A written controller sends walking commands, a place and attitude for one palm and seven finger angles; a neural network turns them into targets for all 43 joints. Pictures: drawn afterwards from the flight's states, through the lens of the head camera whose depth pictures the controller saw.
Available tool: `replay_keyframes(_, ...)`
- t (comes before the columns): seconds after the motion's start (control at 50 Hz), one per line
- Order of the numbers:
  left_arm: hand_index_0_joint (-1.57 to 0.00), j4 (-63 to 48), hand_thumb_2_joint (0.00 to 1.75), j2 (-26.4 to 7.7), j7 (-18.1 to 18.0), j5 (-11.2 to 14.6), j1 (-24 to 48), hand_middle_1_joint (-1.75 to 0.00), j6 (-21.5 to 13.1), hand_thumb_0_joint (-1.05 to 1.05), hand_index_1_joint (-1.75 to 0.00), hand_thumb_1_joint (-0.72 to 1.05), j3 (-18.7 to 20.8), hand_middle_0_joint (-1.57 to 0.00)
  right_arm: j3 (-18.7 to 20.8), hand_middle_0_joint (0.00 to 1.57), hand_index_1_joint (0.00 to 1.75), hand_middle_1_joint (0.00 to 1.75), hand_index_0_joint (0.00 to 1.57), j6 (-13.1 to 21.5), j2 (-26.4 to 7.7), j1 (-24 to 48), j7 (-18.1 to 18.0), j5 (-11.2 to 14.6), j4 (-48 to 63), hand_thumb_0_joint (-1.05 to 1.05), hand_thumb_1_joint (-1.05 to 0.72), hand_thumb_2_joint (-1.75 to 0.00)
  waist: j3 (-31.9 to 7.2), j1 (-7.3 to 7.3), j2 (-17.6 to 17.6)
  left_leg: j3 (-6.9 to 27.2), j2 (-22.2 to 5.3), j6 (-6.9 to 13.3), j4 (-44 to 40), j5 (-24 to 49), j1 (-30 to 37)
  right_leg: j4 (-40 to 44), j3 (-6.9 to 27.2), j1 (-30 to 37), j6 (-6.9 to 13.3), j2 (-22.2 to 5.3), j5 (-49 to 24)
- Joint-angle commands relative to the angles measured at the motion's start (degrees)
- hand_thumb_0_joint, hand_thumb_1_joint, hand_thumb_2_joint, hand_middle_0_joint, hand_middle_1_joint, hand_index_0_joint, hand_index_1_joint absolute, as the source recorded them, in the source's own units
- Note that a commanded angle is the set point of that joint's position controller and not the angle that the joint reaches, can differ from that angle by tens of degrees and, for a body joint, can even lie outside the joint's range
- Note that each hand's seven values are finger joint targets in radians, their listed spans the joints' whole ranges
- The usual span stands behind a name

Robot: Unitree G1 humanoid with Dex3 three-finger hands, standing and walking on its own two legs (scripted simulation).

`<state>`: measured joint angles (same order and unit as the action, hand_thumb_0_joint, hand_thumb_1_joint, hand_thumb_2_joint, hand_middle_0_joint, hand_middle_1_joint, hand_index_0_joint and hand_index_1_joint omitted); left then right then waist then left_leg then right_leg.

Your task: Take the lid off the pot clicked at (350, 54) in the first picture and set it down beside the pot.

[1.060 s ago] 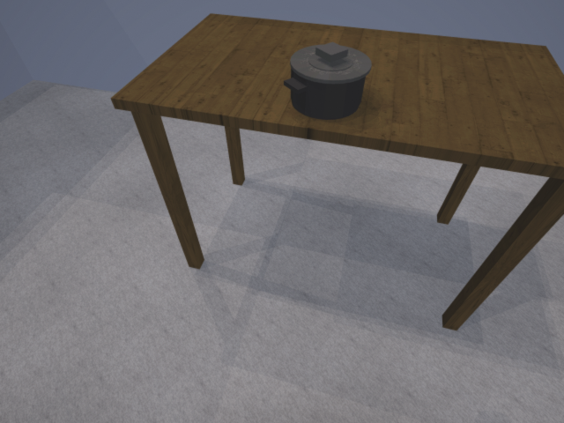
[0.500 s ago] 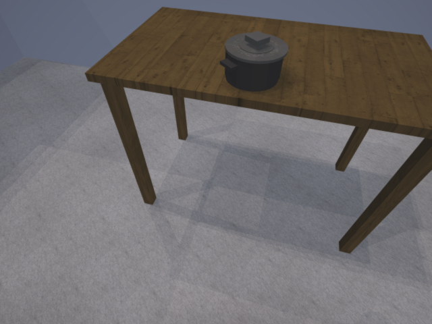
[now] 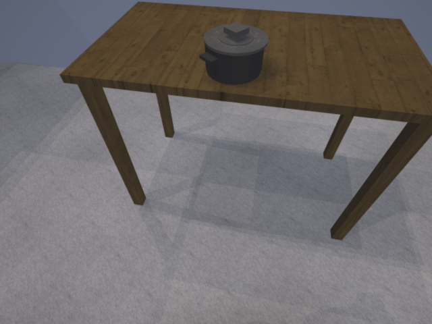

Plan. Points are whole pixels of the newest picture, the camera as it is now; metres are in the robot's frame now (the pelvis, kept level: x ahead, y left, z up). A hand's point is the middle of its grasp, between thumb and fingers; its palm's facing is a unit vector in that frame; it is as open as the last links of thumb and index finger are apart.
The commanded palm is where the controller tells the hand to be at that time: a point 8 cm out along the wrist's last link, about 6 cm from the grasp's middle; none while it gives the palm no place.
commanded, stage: turn to face it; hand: left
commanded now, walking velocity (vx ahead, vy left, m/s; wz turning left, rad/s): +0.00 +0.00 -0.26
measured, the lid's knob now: (236, 30) +0.82 +0.00 +0.16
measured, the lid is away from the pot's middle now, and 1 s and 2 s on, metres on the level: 0.00 0.00 0.00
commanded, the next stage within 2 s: take the last steps up to it in 0.12 s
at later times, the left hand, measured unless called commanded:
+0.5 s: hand out of the picture +0.05 +0.17 -0.17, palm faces +0.01 -0.97 -0.24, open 7.4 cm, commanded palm none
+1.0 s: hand (162, 254) +0.29 +0.16 -0.16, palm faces -0.13 -0.97 -0.20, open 7.4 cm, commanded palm none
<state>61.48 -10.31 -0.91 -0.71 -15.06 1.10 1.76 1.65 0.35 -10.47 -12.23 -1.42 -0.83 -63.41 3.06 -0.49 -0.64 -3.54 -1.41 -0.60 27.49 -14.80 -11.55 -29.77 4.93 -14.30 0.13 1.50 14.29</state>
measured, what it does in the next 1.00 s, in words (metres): walks ahead: left foot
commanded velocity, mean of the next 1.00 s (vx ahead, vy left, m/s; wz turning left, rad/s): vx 0.23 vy -0.03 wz -0.10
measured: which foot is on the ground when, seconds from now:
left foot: down 0.00-0.40, up 0.42-0.70, down 0.72-1.00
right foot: down 0.00-0.72, up 0.74-1.00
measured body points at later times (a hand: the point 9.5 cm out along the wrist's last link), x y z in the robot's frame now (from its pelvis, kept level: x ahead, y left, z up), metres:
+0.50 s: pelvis +0.04 -0.02 -0.01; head +0.05 -0.04 +0.44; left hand +0.05 +0.22 -0.15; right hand +0.04 -0.27 -0.17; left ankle +0.00 +0.11 -0.69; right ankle +0.02 -0.12 -0.74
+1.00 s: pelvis +0.19 -0.02 +0.00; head +0.22 -0.03 +0.45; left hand +0.30 +0.21 -0.14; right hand +0.12 -0.24 -0.15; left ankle +0.16 +0.12 -0.74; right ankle +0.23 -0.16 -0.70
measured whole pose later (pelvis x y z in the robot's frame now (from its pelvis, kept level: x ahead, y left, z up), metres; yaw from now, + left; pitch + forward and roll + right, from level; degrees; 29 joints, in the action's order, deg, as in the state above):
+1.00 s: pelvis +0.19 -0.02 +0.00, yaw -10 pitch +1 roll +2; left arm 54.7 -11.4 1.6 -1.1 -12.3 -0.9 4.9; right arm 2.7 4.0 -8.8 -20.3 -0.9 -1.7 -61.2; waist 2.1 0.6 2.0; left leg -4.8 -1.0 -0.5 19.8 -14.9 -6.1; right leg -46.0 -2.1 -30.1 0.5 -5.6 14.6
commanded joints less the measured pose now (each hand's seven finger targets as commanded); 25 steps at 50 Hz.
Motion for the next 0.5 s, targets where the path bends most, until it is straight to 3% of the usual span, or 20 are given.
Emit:
replay_keyframes(0.0, -0.2, -3.8, 0.9, -8.3, -0.1, -0.3, -2.7, -0.3, -0.9, 0.0, -0.3, 0.9, 2.0, -0.2, 1.8, 0.2, 0.3, 0.3, 0.2, 0.5, -7.0, -2.6, -0.7, 0.1, 3.6, 0.0, -0.9, -0.9, -1.1, 0.56, 2.2, 4.1, -5.1, 1.8, -1.7, -0.4, 0.3, 4.7, 7.9, -4.8, 2.9, -5.4, -6.2)
replay_keyframes(0.04, -0.2, -4.7, 0.9, -8.4, -0.2, -0.4, -2.3, -0.3, -0.7, 0.0, -0.3, 0.9, 2.4, -0.2, 2.0, 0.2, 0.3, 0.3, 0.2, 0.4, -6.7, -3.2, -0.7, 0.1, 4.2, 0.0, -0.9, -0.9, -1.6, 0.84, 3.5, 3.2, -4.7, 1.6, -0.4, -1.5, 0.5, 4.9, 9.1, -5.7, 3.4, -5.6, -5.1)
replay_keyframes(0.06, -0.2, -5.2, 0.9, -8.5, -0.2, -0.3, -2.0, -0.3, -0.6, 0.0, -0.3, 0.9, 2.5, -0.2, 2.0, 0.2, 0.3, 0.3, 0.2, 0.4, -6.6, -3.6, -0.7, 0.1, 4.3, 0.0, -0.9, -0.9, -2.0, 1.06, 2.5, 3.3, -4.8, 1.7, -0.3, -1.4, 0.7, 4.3, 9.4, -6.1, 3.5, -5.5, -5.3)
replay_keyframes(0.2, -0.2, -6.7, 0.9, -6.7, 0.0, -0.5, -2.2, -0.3, -0.6, 0.0, -0.3, 0.9, 2.5, -0.2, 2.8, 0.2, 0.3, 0.3, 0.2, 0.5, -8.1, -2.6, -0.8, 0.0, 6.0, 0.0, -0.9, -0.9, -2.3, 0.23, -2.2, 6.2, -9.6, 3.7, -3.8, -1.0, 0.8, -3.1, 4.7, -7.6, 2.2, -1.6, -7.5)
replay_keyframes(0.22, -0.2, -6.6, 0.9, -6.5, 0.2, -0.6, -3.2, -0.3, -0.6, 0.0, -0.3, 0.9, 2.5, -0.2, 2.9, 0.2, 0.3, 0.3, 0.2, 0.5, -8.4, -3.2, -0.6, -0.1, 6.0, 0.0, -0.9, -0.9, -3.1, 0.09, -2.3, 6.8, -10.2, 4.1, -5.0, -8.1, 1.0, -3.2, 4.1, -7.1, 2.3, -0.8, -0.1)
replay_keyframes(0.26, -0.2, -7.1, 0.9, -6.2, 0.9, -0.9, -3.7, -0.3, -0.5, 0.0, -0.3, 0.9, 2.5, -0.2, 3.4, 0.2, 0.3, 0.3, 0.2, 0.4, -9.8, -3.0, -0.1, -0.7, 6.4, 0.0, -0.9, -0.9, 0.8, -0.25, -3.5, 9.6, -11.3, 5.3, -8.8, -24.1, -1.6, -4.0, 3.5, -10.3, 2.3, 0.7, 13.6)
replay_keyframes(0.3, -0.2, -7.1, 0.9, -5.7, 1.4, -1.0, -5.7, -0.3, -0.9, 0.0, -0.3, 0.9, 2.7, -0.2, 3.6, 0.2, 0.3, 0.3, 0.2, 0.4, -10.8, -2.1, 0.4, -0.8, 6.9, 0.0, -0.9, -0.9, 2.7, -1.32, -3.8, 10.3, -12.5, 6.1, -8.9, -28.5, -4.7, -5.6, 1.9, -9.4, 2.5, 1.0, 14.1)
replay_keyframes(0.32, -0.2, -6.9, 0.9, -5.6, 1.5, -1.1, -6.7, -0.3, -1.1, 0.0, -0.3, 0.9, 2.7, -0.2, 3.7, 0.2, 0.3, 0.3, 0.2, 0.5, -10.5, -2.3, 0.5, -0.8, 7.1, 0.0, -0.9, -0.9, 2.7, -1.62, -1.7, 9.8, -12.0, 6.0, -7.3, -29.6, -6.0, -4.9, 2.0, -8.1, 2.9, 1.0, 15.1)
replay_keyframes(0.34, -0.2, -6.7, 0.9, -5.7, 1.6, -1.2, -8.2, -0.3, -1.5, 0.0, -0.3, 0.9, 2.8, -0.2, 3.5, 0.2, 0.3, 0.3, 0.2, 0.6, -10.2, -1.8, 0.7, -0.8, 7.3, 0.0, -0.9, -0.9, 3.9, -2.45, 1.1, 7.2, -9.6, 5.0, -2.7, -28.4, -7.9, -1.1, 5.1, -7.4, 3.9, 0.0, 17.4)
replay_keyframes(0.36, -0.2, -6.2, 0.9, -7.3, 1.4, -1.2, -10.4, -0.3, -2.0, 0.0, -0.3, 0.9, 3.1, -0.2, 3.1, 0.2, 0.3, 0.3, 0.2, 0.7, -8.2, -0.9, 0.8, -0.5, 7.8, 0.0, -0.9, -0.9, 4.8, -3.5, 8.2, 2.3, -4.8, 3.1, 7.4, -24.4, -11.9, 5.7, 14.3, -5.3, 6.4, -3.6, 22.3)
replay_keyframes(0.38, -0.2, -5.3, 0.9, -10.0, 0.9, -0.9, -12.9, -0.3, -2.4, 0.0, -0.3, 0.9, 3.6, -0.2, 2.3, 0.2, 0.3, 0.3, 0.2, 1.1, -5.3, -0.8, 0.8, -0.3, 8.6, 0.0, -0.9, -0.9, 4.6, -3.5, 17.8, -2.9, 0.6, 1.6, 19.6, -18.5, -20.2, 13.6, 28.9, 1.7, 10.5, -10.6, 24.9)
replay_keyframes(0.4, -0.2, -4.8, 0.9, -11.1, 0.3, -0.3, -16.1, -0.3, -2.8, 0.0, -0.3, 0.9, 3.9, -0.2, 2.0, 0.2, 0.3, 0.3, 0.2, 1.6, -5.4, 2.5, 0.8, -0.3, 9.9, 0.0, -0.9, -0.9, 5.3, -5.03, 16.6, 0.5, 1.0, 1.4, 29.6, -19.4, -27.7, 18.6, 38.6, 6.8, 14.8, -16.1, 20.5)
replay_keyframes(0.42, -0.2, -4.4, 0.9, -10.4, -0.2, -0.3, -16.6, -0.3, -3.1, 0.0, -0.3, 0.9, 3.7, -0.2, 2.1, 0.2, 0.3, 0.3, 0.2, 2.0, -5.8, 4.2, 0.8, -0.5, 10.6, 0.0, -0.9, -0.9, 5.4, -4.37, 12.8, 3.4, -0.3, 1.5, 34.7, -18.4, -31.1, 18.1, 40.2, 9.1, 17.1, -17.3, 15.5)
replay_keyframes(0.44, -0.2, -4.8, 0.9, -9.2, -0.5, -0.5, -14.6, -0.3, -3.5, 0.0, -0.3, 0.9, 3.5, -0.2, 2.1, 0.2, 0.3, 0.3, 0.2, 2.6, -5.9, 3.9, 0.9, -0.6, 10.8, 0.0, -0.9, -0.9, 4.1, -2.71, 9.7, 4.9, -1.8, 1.4, 35.2, -16.1, -31.5, 15.6, 36.2, 10.2, 17.2, -16.9, 9.6)
replay_keyframes(0.46, -0.2, -5.0, 0.9, -8.1, -0.4, -0.6, -12.7, -0.3, -3.9, 0.0, -0.3, 0.9, 3.2, -0.2, 2.1, 0.2, 0.3, 0.3, 0.2, 2.9, -5.5, 3.2, 1.1, -0.6, 10.3, 0.0, -0.9, -0.9, 1.9, -1.43, 7.2, 4.5, -2.3, 1.1, 33.3, -13.7, -28.8, 13.5, 30.3, 10.0, 16.1, -15.0, 3.6)
replay_keyframes(0.48, -0.2, -5.3, 0.9, -7.6, -0.4, -0.7, -11.6, -0.3, -4.2, 0.0, -0.3, 0.9, 3.2, -0.2, 2.0, 0.2, 0.3, 0.3, 0.2, 2.9, -4.8, 2.4, 1.2, -0.4, 10.0, 0.0, -0.9, -0.9, -0.1, -0.65, 6.9, 3.5, -2.3, 0.9, 30.3, -12.0, -25.5, 13.1, 26.2, 9.2, 15.2, -13.8, -0.3)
